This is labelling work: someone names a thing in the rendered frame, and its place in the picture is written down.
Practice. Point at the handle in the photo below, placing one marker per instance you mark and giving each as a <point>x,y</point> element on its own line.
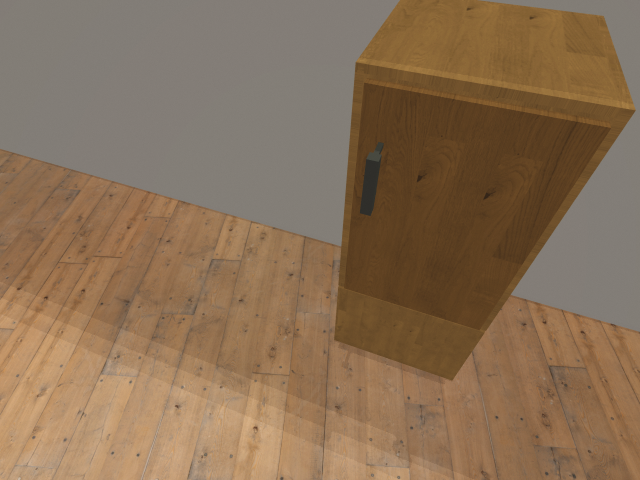
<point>370,180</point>

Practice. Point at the cupboard door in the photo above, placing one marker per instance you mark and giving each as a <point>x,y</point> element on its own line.
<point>466,188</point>

